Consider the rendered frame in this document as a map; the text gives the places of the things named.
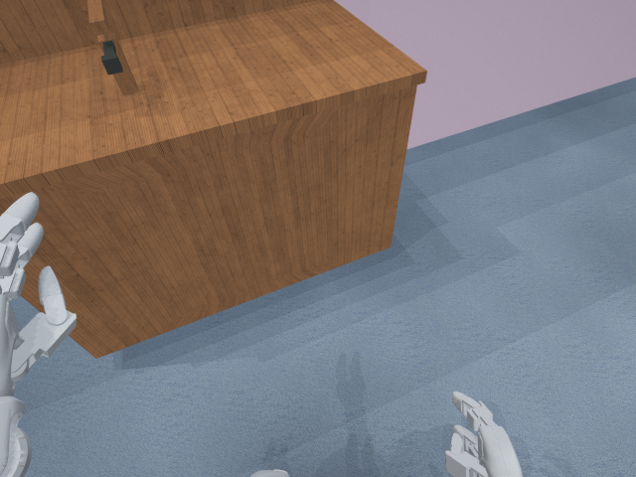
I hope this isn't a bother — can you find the robot left hand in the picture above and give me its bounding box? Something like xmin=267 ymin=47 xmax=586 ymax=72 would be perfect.
xmin=0 ymin=192 xmax=77 ymax=397

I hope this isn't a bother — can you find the tap lever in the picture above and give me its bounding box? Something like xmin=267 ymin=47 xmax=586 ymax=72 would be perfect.
xmin=101 ymin=41 xmax=123 ymax=75

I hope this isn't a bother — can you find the robot right hand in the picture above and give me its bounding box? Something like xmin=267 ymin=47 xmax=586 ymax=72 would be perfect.
xmin=445 ymin=392 xmax=523 ymax=477

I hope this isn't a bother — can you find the counter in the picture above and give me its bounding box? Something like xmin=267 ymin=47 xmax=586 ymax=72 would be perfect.
xmin=0 ymin=0 xmax=427 ymax=359

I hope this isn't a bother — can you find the left robot forearm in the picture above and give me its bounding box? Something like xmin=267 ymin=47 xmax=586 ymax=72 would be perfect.
xmin=0 ymin=397 xmax=32 ymax=477

